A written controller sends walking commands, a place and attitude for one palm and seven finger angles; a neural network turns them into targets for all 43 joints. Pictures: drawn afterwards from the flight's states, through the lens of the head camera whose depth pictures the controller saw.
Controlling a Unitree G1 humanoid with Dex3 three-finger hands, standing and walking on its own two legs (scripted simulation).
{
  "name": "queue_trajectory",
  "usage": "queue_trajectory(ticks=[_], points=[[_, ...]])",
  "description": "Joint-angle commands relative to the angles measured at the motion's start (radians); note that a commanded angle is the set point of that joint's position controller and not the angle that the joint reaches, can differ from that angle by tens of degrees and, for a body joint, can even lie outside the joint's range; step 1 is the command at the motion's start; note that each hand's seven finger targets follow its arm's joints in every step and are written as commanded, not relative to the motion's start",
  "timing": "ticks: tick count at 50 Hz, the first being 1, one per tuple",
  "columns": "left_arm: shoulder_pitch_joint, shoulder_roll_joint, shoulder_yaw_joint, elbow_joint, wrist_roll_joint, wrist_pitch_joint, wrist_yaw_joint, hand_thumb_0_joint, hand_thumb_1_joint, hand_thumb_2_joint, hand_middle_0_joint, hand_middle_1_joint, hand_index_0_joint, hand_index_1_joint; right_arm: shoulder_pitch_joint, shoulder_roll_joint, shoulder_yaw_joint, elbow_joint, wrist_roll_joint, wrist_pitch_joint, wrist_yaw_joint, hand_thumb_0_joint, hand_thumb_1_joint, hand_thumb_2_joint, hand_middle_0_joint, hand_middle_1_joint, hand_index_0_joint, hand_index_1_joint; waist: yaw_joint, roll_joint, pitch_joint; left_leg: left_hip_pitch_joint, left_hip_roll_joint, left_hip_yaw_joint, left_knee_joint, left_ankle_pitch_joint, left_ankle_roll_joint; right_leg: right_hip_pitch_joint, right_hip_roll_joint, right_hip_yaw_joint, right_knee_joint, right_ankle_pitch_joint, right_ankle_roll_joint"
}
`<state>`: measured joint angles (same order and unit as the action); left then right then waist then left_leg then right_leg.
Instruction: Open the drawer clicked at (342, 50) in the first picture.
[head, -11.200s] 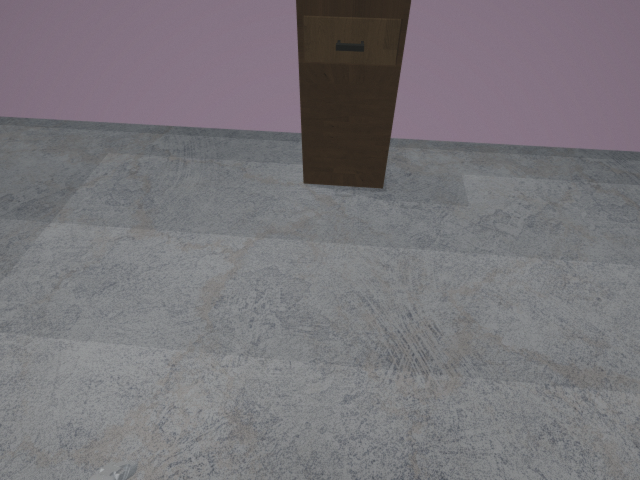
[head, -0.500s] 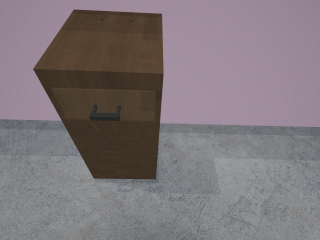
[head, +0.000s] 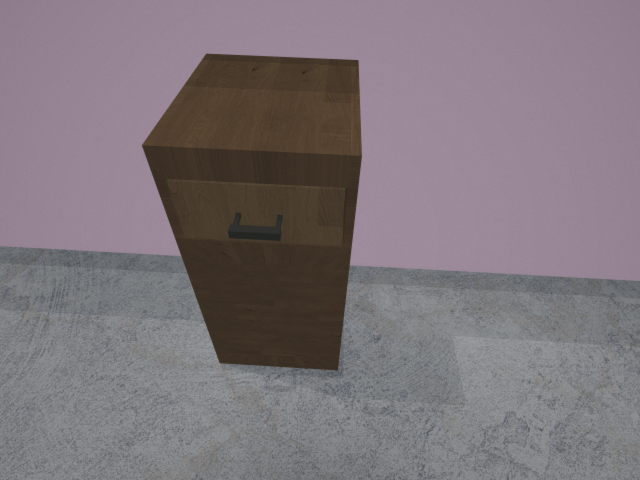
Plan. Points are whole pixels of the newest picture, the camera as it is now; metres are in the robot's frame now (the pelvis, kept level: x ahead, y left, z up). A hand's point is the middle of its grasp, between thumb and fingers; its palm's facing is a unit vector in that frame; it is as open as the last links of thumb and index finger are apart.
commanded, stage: come to a stop and stand still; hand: left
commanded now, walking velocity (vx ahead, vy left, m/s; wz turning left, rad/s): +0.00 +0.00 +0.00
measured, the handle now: (256, 225) +0.60 +0.18 -0.07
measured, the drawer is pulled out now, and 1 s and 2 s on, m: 0.00 0.00 0.00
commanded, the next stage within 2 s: look again from close up in 1.40 s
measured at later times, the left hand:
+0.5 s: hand out of the picture -0.03 +0.15 -0.19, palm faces +0.07 -0.99 -0.12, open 7.3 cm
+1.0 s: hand out of the picture -0.08 +0.14 -0.17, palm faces +0.03 -0.99 -0.13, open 7.3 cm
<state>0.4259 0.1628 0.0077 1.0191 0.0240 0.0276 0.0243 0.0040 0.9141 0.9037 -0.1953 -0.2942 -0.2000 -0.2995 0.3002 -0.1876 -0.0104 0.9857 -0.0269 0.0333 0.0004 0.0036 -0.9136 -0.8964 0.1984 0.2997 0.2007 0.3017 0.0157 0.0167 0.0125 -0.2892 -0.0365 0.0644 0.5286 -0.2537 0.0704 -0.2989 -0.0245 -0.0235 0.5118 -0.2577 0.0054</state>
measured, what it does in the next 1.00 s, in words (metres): steps on the spot: right foot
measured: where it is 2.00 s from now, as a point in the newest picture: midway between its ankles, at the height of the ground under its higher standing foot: outside the picture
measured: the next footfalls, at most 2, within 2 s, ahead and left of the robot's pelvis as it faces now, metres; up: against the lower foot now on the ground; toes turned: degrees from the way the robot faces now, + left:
right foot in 0.72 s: -0.02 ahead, -0.14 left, +0.00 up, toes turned -2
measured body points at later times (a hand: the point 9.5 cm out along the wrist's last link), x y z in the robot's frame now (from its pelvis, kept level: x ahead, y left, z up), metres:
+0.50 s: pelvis -0.03 +0.00 -0.01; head -0.06 +0.03 +0.44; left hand -0.03 +0.20 -0.18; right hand -0.04 -0.22 -0.15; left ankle +0.01 +0.07 -0.74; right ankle +0.07 -0.13 -0.73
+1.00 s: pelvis -0.05 -0.01 +0.00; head -0.05 +0.00 +0.45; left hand -0.08 +0.19 -0.16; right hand -0.07 -0.22 -0.15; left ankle +0.01 +0.07 -0.74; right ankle -0.06 -0.14 -0.73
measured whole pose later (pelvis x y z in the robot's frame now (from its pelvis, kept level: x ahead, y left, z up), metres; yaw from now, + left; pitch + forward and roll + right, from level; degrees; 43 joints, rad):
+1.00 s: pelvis -0.05 -0.01 +0.00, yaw -1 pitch -1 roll +0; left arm 0.38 0.10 -0.01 1.09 0.02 0.00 0.03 0.00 0.91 0.90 -0.20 -0.29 -0.20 -0.30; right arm 0.32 -0.13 -0.01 1.10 -0.02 0.00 -0.01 0.01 -0.91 -0.90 0.20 0.30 0.20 0.30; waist 0.00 0.00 0.01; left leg -0.27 -0.02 0.08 0.43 -0.15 0.06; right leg -0.17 -0.02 -0.01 0.45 -0.26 0.02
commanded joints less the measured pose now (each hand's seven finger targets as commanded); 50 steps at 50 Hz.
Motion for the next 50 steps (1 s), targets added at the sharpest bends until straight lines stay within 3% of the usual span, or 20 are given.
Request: queue_trajectory(ticks=[1,7,12,15,18,20,21,22,23,24,25,27,30,32,34,37,39,41,45,50], points=[[-0.011,0.078,0.019,-0.051,-0.001,-0.029,-0.001,0.000,0.900,0.900,-0.200,-0.300,-0.200,-0.300,0.048,-0.101,-0.021,-0.027,0.002,-0.022,-0.015,0.000,-0.900,-0.900,0.200,0.300,0.200,0.300,-0.036,-0.037,0.058,-0.054,0.114,-0.173,-0.195,-0.316,-0.006,-0.063,-0.039,0.106,-0.130,-0.241,-0.035],[0.058,0.035,0.019,-0.007,0.005,-0.025,-0.004,0.000,0.900,0.900,-0.200,-0.300,-0.200,-0.300,0.004,-0.109,-0.023,-0.010,0.004,-0.030,-0.020,0.000,-0.900,-0.900,0.200,0.300,0.200,0.300,0.010,0.040,0.060,-0.211,0.174,-0.234,-0.300,-0.424,0.015,0.095,0.005,0.043,0.016,-0.099,-0.022],[0.090,0.029,0.021,0.009,0.008,-0.025,-0.001,0.000,0.900,0.900,-0.200,-0.300,-0.200,-0.300,-0.011,-0.092,-0.023,-0.007,0.004,-0.022,-0.018,0.000,-0.900,-0.900,0.200,0.300,0.200,0.300,0.025,-0.009,0.109,-0.246,0.126,-0.193,-0.233,-0.419,0.004,0.064,-0.015,0.108,-0.049,-0.197,-0.034],[0.010,0.066,0.026,-0.012,0.000,-0.031,0.006,0.000,0.900,0.900,-0.200,-0.300,-0.200,-0.300,0.068,-0.040,-0.020,0.015,0.005,-0.009,-0.016,0.000,-0.900,-0.900,0.200,0.300,0.200,0.300,-0.038,-0.183,0.112,-0.054,0.027,-0.086,0.015,-0.222,-0.031,-0.175,-0.124,0.276,-0.280,-0.470,-0.081],[-0.146,0.099,0.049,-0.055,-0.005,-0.022,0.020,0.000,0.900,0.900,-0.200,-0.300,-0.200,-0.300,0.212,-0.003,-0.030,0.073,0.003,0.004,-0.018,0.000,-0.900,-0.900,0.200,0.300,0.200,0.300,-0.113,-0.255,0.046,0.193,0.001,-0.022,0.284,-0.085,-0.042,-0.385,-0.180,0.264,-0.389,-0.479,-0.092],[-0.176,0.099,0.054,-0.066,-0.004,-0.020,0.025,0.000,0.900,0.900,-0.200,-0.300,-0.200,-0.300,0.247,0.015,-0.026,0.083,0.009,-0.006,-0.015,0.000,-0.900,-0.900,0.200,0.300,0.200,0.300,-0.120,-0.202,0.042,0.217,0.018,-0.029,0.175,-0.091,-0.042,-0.365,-0.151,0.204,-0.333,-0.401,-0.078],[-0.155,0.085,0.049,-0.064,-0.004,-0.019,0.022,0.000,0.900,0.900,-0.200,-0.300,-0.200,-0.300,0.236,0.025,-0.018,0.075,0.010,-0.020,-0.013,0.000,-0.900,-0.900,0.200,0.300,0.200,0.300,-0.101,-0.139,0.091,0.172,0.029,-0.043,0.023,-0.119,-0.039,-0.329,-0.120,0.185,-0.260,-0.369,-0.069],[-0.114,0.065,0.044,-0.057,-0.005,-0.016,0.018,0.000,0.900,0.900,-0.200,-0.300,-0.200,-0.300,0.212,0.007,-0.015,0.068,0.007,-0.033,-0.016,0.000,-0.900,-0.900,0.200,0.300,0.200,0.300,-0.073,-0.007,0.128,0.088,0.072,-0.129,-0.140,-0.210,-0.026,-0.283,-0.068,0.156,-0.152,-0.337,-0.057],[-0.070,0.033,0.038,-0.053,-0.011,-0.015,0.013,0.000,0.900,0.900,-0.200,-0.300,-0.200,-0.300,0.180,-0.033,-0.020,0.056,-0.004,-0.044,-0.022,0.000,-0.900,-0.900,0.200,0.300,0.200,0.300,-0.042,0.161,0.161,-0.027,0.187,-0.297,-0.294,-0.347,0.005,-0.228,0.001,0.089,-0.011,-0.214,-0.038],[-0.055,0.016,0.038,-0.052,-0.010,-0.018,0.008,0.000,0.900,0.900,-0.200,-0.300,-0.200,-0.300,0.123,-0.064,-0.021,0.026,-0.006,-0.048,-0.031,0.000,-0.900,-0.900,0.200,0.300,0.200,0.300,-0.015,0.210,0.195,-0.185,0.281,-0.384,-0.408,-0.429,0.051,-0.110,0.029,0.023,0.120,-0.088,-0.024],[-0.028,0.012,0.038,-0.031,-0.001,-0.010,0.006,0.000,0.900,0.900,-0.200,-0.300,-0.200,-0.300,0.046,-0.073,-0.022,0.015,-0.001,-0.052,-0.033,0.000,-0.900,-0.900,0.200,0.300,0.200,0.300,0.024,0.288,0.171,-0.299,0.298,-0.408,-0.458,-0.493,0.069,-0.017,0.016,0.026,0.238,-0.069,-0.024],[0.006,0.008,0.037,-0.008,0.006,-0.001,0.000,0.000,0.900,0.900,-0.200,-0.300,-0.200,-0.300,-0.017,-0.058,-0.016,0.000,0.002,-0.051,-0.034,0.000,-0.900,-0.900,0.200,0.300,0.200,0.300,0.045,0.197,0.145,-0.337,0.286,-0.356,-0.443,-0.403,0.091,0.023,0.008,0.047,0.392,-0.073,-0.024],[-0.021,-0.021,0.021,-0.007,-0.001,-0.020,-0.003,0.000,0.900,0.900,-0.200,-0.300,-0.200,-0.300,0.027,-0.057,-0.015,0.015,0.001,-0.056,-0.036,0.000,-0.900,-0.900,0.200,0.300,0.200,0.300,0.018,0.002,0.115,-0.145,0.251,-0.276,-0.363,-0.227,0.088,-0.025,-0.009,0.016,0.210,-0.096,-0.022],[-0.050,-0.026,0.016,-0.011,-0.008,-0.032,0.000,0.000,0.900,0.900,-0.200,-0.300,-0.200,-0.300,0.092,-0.053,-0.015,0.046,0.001,-0.054,-0.038,0.000,-0.900,-0.900,0.200,0.300,0.200,0.300,-0.012,0.010,0.089,-0.020,0.234,-0.268,-0.325,-0.167,0.067,0.005,-0.005,0.000,0.006,-0.107,-0.019],[-0.006,-0.001,0.017,0.007,-0.008,-0.040,0.007,0.000,0.900,0.900,-0.200,-0.300,-0.200,-0.300,0.119,-0.044,-0.015,0.062,0.010,-0.051,-0.033,0.000,-0.900,-0.900,0.200,0.300,0.200,0.300,-0.008,0.004,0.046,-0.026,0.200,-0.243,-0.281,-0.174,0.027,0.119,-0.020,0.038,-0.148,0.001,-0.030],[0.021,0.032,0.012,0.018,-0.008,-0.042,0.014,0.000,0.900,0.900,-0.200,-0.300,-0.200,-0.300,0.104,-0.025,-0.010,0.061,0.013,-0.057,-0.024,0.000,-0.900,-0.900,0.200,0.300,0.200,0.300,-0.014,0.030,0.012,0.011,0.146,-0.193,-0.263,-0.074,-0.017,0.126,-0.071,0.076,-0.140,0.035,-0.061],[0.014,0.030,0.011,0.035,-0.006,-0.050,0.011,0.000,0.900,0.900,-0.200,-0.300,-0.200,-0.300,0.084,-0.043,-0.015,0.069,0.013,-0.058,-0.026,0.000,-0.900,-0.900,0.200,0.300,0.200,0.300,-0.017,-0.069,-0.024,0.074,0.154,-0.168,-0.219,-0.002,-0.015,0.102,-0.058,0.072,-0.133,0.077,-0.050],[-0.009,0.024,0.006,0.030,-0.008,-0.048,0.012,0.000,0.900,0.900,-0.200,-0.300,-0.200,-0.300,0.084,-0.047,-0.017,0.072,0.014,-0.054,-0.025,0.000,-0.900,-0.900,0.200,0.300,0.200,0.300,-0.025,-0.093,0.000,0.076,0.152,-0.163,-0.223,-0.042,-0.016,0.068,-0.063,0.075,-0.146,0.018,-0.048],[0.006,0.024,0.004,0.035,-0.002,-0.043,0.012,0.000,0.900,0.900,-0.200,-0.300,-0.200,-0.300,0.070,-0.047,-0.015,0.081,0.013,-0.042,-0.022,0.000,-0.900,-0.900,0.200,0.300,0.200,0.300,-0.023,0.007,0.087,0.020,0.155,-0.179,-0.266,-0.170,-0.019,0.020,-0.049,0.072,-0.152,-0.057,-0.046],[0.036,0.019,-0.001,0.048,-0.002,-0.048,0.013,0.000,0.900,0.900,-0.200,-0.300,-0.200,-0.300,0.063,-0.040,-0.013,0.080,0.013,-0.036,-0.022,0.000,-0.900,-0.900,0.200,0.300,0.200,0.300,-0.022,-0.011,0.112,0.016,0.142,-0.163,-0.240,-0.160,-0.023,-0.019,-0.057,0.099,-0.184,-0.108,-0.050]])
